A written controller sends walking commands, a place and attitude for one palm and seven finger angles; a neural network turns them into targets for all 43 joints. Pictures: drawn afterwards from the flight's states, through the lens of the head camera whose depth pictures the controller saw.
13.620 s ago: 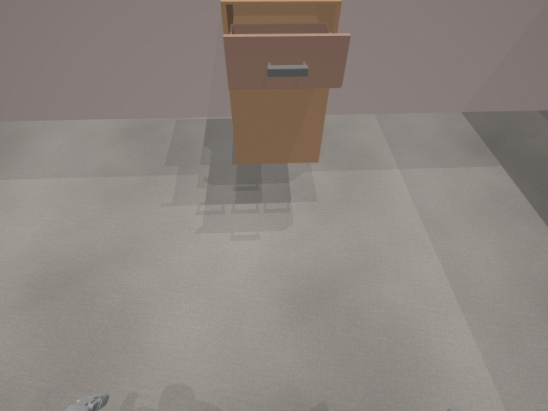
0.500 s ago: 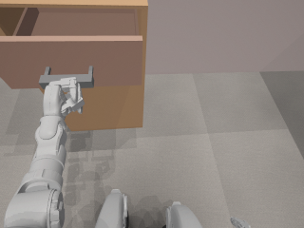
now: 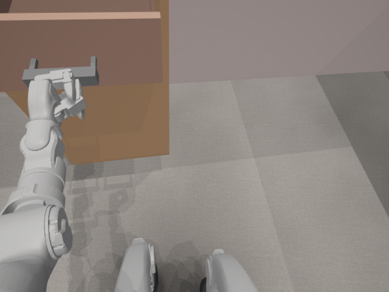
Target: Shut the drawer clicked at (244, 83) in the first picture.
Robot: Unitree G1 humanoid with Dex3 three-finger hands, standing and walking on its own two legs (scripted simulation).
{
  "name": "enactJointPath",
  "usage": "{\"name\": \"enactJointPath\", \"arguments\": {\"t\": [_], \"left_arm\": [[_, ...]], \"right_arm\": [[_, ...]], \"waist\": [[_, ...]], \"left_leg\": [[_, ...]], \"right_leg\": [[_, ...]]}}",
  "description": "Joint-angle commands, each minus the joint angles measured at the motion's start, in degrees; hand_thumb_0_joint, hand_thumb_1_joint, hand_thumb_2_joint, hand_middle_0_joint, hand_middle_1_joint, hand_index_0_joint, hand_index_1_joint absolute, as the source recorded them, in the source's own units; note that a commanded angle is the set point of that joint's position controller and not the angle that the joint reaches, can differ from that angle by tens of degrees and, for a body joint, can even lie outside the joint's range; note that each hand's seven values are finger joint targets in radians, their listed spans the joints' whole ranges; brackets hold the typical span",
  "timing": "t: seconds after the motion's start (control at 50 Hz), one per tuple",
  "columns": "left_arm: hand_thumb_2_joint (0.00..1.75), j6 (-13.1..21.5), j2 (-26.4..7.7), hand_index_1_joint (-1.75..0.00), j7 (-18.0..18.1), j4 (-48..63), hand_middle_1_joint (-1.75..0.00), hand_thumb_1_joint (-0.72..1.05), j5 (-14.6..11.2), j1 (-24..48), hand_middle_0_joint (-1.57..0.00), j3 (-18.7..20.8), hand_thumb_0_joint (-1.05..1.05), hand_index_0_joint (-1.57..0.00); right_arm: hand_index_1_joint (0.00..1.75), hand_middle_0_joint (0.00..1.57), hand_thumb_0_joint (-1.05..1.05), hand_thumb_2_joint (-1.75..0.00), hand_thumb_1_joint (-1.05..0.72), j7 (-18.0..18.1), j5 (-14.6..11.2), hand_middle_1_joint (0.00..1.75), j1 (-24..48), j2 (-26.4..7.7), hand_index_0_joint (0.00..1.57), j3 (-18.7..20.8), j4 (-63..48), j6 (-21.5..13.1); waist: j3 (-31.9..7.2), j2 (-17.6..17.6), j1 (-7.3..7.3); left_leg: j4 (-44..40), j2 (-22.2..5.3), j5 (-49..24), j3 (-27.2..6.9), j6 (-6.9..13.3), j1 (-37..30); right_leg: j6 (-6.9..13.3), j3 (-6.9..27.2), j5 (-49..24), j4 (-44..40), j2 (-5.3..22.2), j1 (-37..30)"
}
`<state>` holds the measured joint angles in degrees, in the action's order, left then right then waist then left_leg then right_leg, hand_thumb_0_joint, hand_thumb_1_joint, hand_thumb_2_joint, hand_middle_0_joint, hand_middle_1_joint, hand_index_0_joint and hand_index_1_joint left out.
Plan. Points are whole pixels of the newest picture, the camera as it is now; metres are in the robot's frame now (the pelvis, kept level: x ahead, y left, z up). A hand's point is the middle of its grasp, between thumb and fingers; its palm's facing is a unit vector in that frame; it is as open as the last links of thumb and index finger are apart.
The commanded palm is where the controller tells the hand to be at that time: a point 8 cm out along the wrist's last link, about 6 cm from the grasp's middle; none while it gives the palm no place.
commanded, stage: push the drawer shut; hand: left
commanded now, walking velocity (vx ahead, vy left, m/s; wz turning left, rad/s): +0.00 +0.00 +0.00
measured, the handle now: (63, 69) +0.56 +0.26 +0.06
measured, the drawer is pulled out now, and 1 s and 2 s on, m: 0.08 0.00 0.00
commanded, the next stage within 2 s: pull the fist back off the drawer in 1.06 s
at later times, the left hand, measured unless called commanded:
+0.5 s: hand (83, 74) +0.55 +0.22 +0.06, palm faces +0.12 -0.99 -0.04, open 3.1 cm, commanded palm +0.54 +0.24 +0.06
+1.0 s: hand (76, 65) +0.57 +0.23 +0.06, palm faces +0.11 -0.99 -0.05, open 3.0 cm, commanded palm +0.61 +0.23 +0.06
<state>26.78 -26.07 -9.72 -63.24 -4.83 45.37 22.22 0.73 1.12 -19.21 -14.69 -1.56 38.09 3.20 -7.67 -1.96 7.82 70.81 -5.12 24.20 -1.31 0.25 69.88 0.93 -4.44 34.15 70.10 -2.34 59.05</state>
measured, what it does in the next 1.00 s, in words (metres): stands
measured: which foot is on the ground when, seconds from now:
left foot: down 0.00-1.00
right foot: down 0.00-1.00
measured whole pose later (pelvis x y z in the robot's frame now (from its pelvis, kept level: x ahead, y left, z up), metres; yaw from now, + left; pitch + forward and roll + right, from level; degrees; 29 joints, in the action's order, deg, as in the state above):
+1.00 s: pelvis -0.02 +0.01 -0.03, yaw -2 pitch +30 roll -8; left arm 17.6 -42.4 -9.1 -75.3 2.6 71.1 22.6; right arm 0.3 3.5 -21.7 -14.9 -5.2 37.8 1.9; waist -6.1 -2.5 14.7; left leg 77.3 -5.4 23.5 -4.7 0.8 84.6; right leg 0.6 -7.2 33.4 74.9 -3.3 71.9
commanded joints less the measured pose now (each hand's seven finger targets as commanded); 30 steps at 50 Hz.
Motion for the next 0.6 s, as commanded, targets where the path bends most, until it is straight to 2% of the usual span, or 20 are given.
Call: {"name": "enactJointPath", "arguments": {"t": [0.0,0.02,0.06,0.1,0.16,0.2,0.22,0.24,0.26,0.3,0.34,0.38,0.4,0.44,0.48,0.5,0.52,0.56,0.58], "left_arm": [[0.90,2.98,-14.77,-1.60,1.74,10.41,-1.60,0.90,-0.34,31.80,-1.40,1.68,0.00,-1.40],[0.90,2.89,-15.84,-1.60,1.85,10.55,-1.60,0.90,-0.03,32.61,-1.40,1.99,0.00,-1.40],[0.90,2.76,-15.36,-1.60,1.89,10.55,-1.60,0.90,0.41,34.69,-1.40,1.22,0.00,-1.40],[0.90,2.44,-17.36,-1.60,2.20,9.41,-1.60,0.90,0.84,35.42,-1.40,2.44,0.00,-1.40],[0.90,2.16,-17.29,-1.60,2.37,9.35,-1.60,0.90,1.30,37.98,-1.40,1.85,0.00,-1.40],[0.90,1.66,-19.38,-1.60,2.62,7.87,-1.60,0.90,1.80,38.36,-1.40,3.08,0.00,-1.40],[0.90,1.53,-18.99,-1.60,2.58,8.17,-1.60,0.90,2.02,39.75,-1.40,2.19,0.00,-1.40],[0.90,1.00,-19.56,-1.60,2.66,6.85,-1.60,0.90,2.11,38.94,-1.40,3.02,0.00,-1.40],[0.90,0.98,-21.49,-1.60,2.74,6.36,-1.60,0.90,2.26,40.01,-1.40,4.06,0.00,-1.40],[0.90,0.66,-22.71,-1.60,2.63,6.35,-1.60,0.90,2.88,41.13,-1.40,4.35,0.00,-1.40],[0.90,0.14,-21.12,-1.60,2.38,6.14,-1.60,0.90,3.01,42.27,-1.40,2.80,0.00,-1.40],[0.90,0.26,-22.46,-1.60,2.50,6.51,-1.60,0.90,3.22,43.65,-1.40,3.61,0.00,-1.40],[0.90,0.05,-23.88,-1.60,2.53,6.22,-1.60,0.90,3.42,43.78,-1.40,4.58,0.00,-1.40],[0.90,-0.63,-24.34,-1.60,2.50,5.22,-1.60,0.90,3.69,44.16,-1.40,4.51,0.00,-1.40],[0.90,-1.08,-24.52,-1.60,2.47,4.62,-1.60,0.90,3.81,46.18,-1.40,4.29,0.00,-1.40],[0.90,-1.52,-26.65,-1.60,2.40,3.58,-1.60,0.90,4.13,46.12,-1.40,5.33,0.00,-1.40],[0.90,-1.99,-27.65,-1.60,2.31,2.79,-1.60,0.90,4.41,47.18,-1.40,5.28,0.00,-1.40],[0.90,-2.22,-28.83,-1.60,2.25,2.80,-1.60,0.90,4.86,48.70,-1.40,5.75,0.00,-1.40],[0.90,-2.42,-28.11,-1.60,2.11,2.90,-1.60,0.90,5.09,50.24,-1.40,4.56,0.00,-1.40]], "right_arm": [[0.30,0.20,0.00,-0.90,-0.90,0.84,0.26,0.30,-8.30,-10.57,0.20,3.87,-2.68,-0.62],[0.30,0.20,0.00,-0.90,-0.90,0.88,0.33,0.30,-8.46,-10.78,0.20,3.79,-2.65,-0.59],[0.30,0.20,0.00,-0.90,-0.90,0.76,0.47,0.30,-9.01,-10.83,0.20,3.77,-2.71,-0.62],[0.30,0.20,0.00,-0.90,-0.90,0.75,0.63,0.30,-9.30,-11.06,0.20,3.62,-2.50,-0.51],[0.30,0.20,0.00,-0.90,-0.90,0.56,0.91,0.30,-10.04,-11.15,0.20,3.45,-2.43,-0.57],[0.30,0.20,0.00,-0.90,-0.90,0.58,0.94,0.30,-10.27,-11.38,0.20,3.40,-2.36,-0.42],[0.30,0.20,0.00,-0.90,-0.90,0.46,1.00,0.30,-10.45,-11.27,0.20,3.24,-2.30,-0.41],[0.30,0.20,0.00,-0.90,-0.90,0.40,1.00,0.30,-10.65,-11.34,0.20,3.27,-2.33,-0.30],[0.30,0.20,0.00,-0.90,-0.90,0.47,1.12,0.30,-10.90,-11.61,0.20,3.06,-2.39,-0.32],[0.30,0.20,0.00,-0.90,-0.90,0.50,1.15,0.30,-11.26,-11.55,0.20,3.02,-2.40,-0.19],[0.30,0.20,0.00,-0.90,-0.90,0.24,1.24,0.30,-11.64,-11.48,0.20,2.92,-2.27,-0.16],[0.30,0.20,0.00,-0.90,-0.90,0.19,1.36,0.30,-12.23,-11.76,0.20,2.96,-2.14,-0.09],[0.30,0.20,0.00,-0.90,-0.90,0.14,1.51,0.30,-12.27,-11.73,0.20,2.87,-2.13,0.00],[0.30,0.20,0.00,-0.90,-0.90,0.03,1.55,0.30,-12.81,-11.86,0.20,2.71,-2.12,0.13],[0.30,0.20,0.00,-0.90,-0.90,0.01,1.52,0.30,-13.05,-11.96,0.20,2.60,-2.05,0.14],[0.30,0.20,0.00,-0.90,-0.90,0.08,1.48,0.30,-13.27,-12.12,0.20,2.40,-2.00,0.21],[0.30,0.20,0.00,-0.90,-0.90,0.18,1.46,0.30,-13.47,-12.23,0.20,2.20,-1.96,0.21],[0.30,0.20,0.00,-0.90,-0.90,0.23,1.60,0.30,-13.99,-12.39,0.20,2.10,-2.11,0.09],[0.30,0.20,0.00,-0.90,-0.90,0.24,1.58,0.30,-14.10,-12.29,0.20,2.02,-2.06,0.07]], "waist": [[-25.14,-6.51,3.40],[-25.75,-7.31,3.44],[-26.36,-8.60,3.95],[-26.95,-8.83,3.82],[-28.06,-9.07,4.71],[-27.99,-8.96,4.72],[-27.84,-9.84,5.06],[-27.89,-8.27,5.16],[-27.89,-8.23,5.29],[-29.00,-10.09,5.15],[-28.65,-10.62,5.98],[-29.83,-11.19,6.13],[-29.87,-12.24,5.74],[-29.40,-10.74,6.29],[-29.00,-11.02,7.16],[-28.70,-11.04,6.93],[-27.86,-10.49,7.56],[-29.28,-11.63,7.68],[-29.16,-13.04,8.19]], "left_leg": [[-6.04,1.86,-7.77,-3.28,1.80,-30.85],[-5.96,1.86,-7.57,-3.27,1.83,-30.76],[-5.84,1.86,-8.27,-3.75,1.83,-32.07],[-5.56,1.72,-8.39,-3.83,1.78,-31.56],[-5.11,1.68,-8.86,-4.22,1.97,-31.68],[-4.44,1.57,-8.86,-3.80,2.06,-30.26],[-4.50,1.59,-8.86,-3.87,2.06,-30.31],[-4.16,1.57,-8.62,-3.64,2.21,-29.27],[-3.80,1.60,-8.53,-3.64,2.36,-28.02],[-3.42,1.48,-9.96,-3.60,2.25,-28.53],[-3.35,1.33,-10.27,-3.97,2.23,-29.40],[-3.07,1.15,-11.27,-4.38,2.24,-30.22],[-2.84,1.15,-11.26,-4.17,2.16,-29.72],[-2.73,1.07,-11.15,-4.33,2.30,-28.68],[-2.22,0.99,-10.53,-4.24,2.49,-27.86],[-1.95,1.05,-9.81,-3.95,2.56,-26.36],[-1.92,0.91,-9.13,-4.05,2.62,-25.39],[-1.43,0.94,-9.97,-4.35,2.71,-25.76],[-1.32,0.83,-10.34,-4.52,2.63,-26.26]], "right_leg": [[0.13,2.28,-11.26,-11.76,-1.47,4.36],[0.16,2.39,-10.98,-11.67,-1.40,4.59],[0.37,2.11,-11.25,-11.15,-1.44,5.85],[0.38,2.02,-11.11,-11.03,-1.48,6.00],[0.41,1.85,-11.21,-10.57,-1.60,6.44],[0.28,2.12,-11.30,-10.75,-1.61,6.20],[0.29,2.09,-11.25,-10.78,-1.66,6.32],[0.19,2.13,-11.24,-10.99,-1.80,5.75],[0.20,2.31,-11.21,-10.65,-1.77,5.54],[0.27,2.32,-11.98,-10.31,-1.81,5.68],[0.28,1.97,-12.01,-10.28,-1.91,7.15],[0.34,1.85,-12.37,-9.85,-1.98,7.77],[0.40,1.82,-12.40,-9.72,-1.94,7.54],[0.31,1.77,-12.46,-9.80,-2.13,7.11],[0.14,1.87,-12.13,-9.80,-2.19,8.07],[0.13,2.05,-11.73,-9.86,-2.17,7.55],[0.08,2.01,-11.35,-9.79,-2.26,7.68],[0.21,1.92,-11.65,-9.06,-2.22,8.35],[0.22,1.80,-11.79,-9.00,-2.26,9.42]]}}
